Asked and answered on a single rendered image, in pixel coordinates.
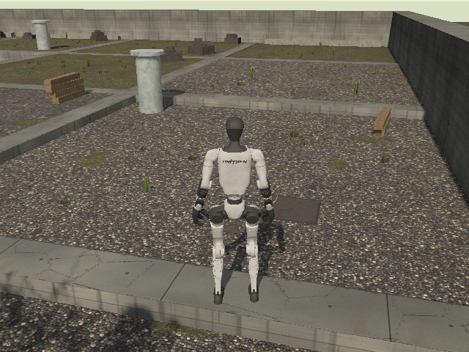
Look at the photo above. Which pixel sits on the right robot hand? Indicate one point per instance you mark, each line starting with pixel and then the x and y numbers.
pixel 269 213

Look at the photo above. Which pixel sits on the right robot upper arm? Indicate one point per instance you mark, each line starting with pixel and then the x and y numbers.
pixel 257 155

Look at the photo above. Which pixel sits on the left robot hand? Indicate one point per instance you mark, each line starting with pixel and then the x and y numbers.
pixel 196 214

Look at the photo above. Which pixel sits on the left robot shin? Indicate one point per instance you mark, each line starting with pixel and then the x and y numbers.
pixel 218 265

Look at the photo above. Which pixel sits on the right robot foot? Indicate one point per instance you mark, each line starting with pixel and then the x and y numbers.
pixel 253 296

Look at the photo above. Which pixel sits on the right robot forearm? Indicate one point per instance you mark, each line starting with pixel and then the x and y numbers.
pixel 266 196

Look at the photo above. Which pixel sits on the left robot upper arm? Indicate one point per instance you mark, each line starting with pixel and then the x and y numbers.
pixel 207 171

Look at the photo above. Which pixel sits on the left robot forearm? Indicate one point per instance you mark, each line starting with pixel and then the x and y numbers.
pixel 200 197

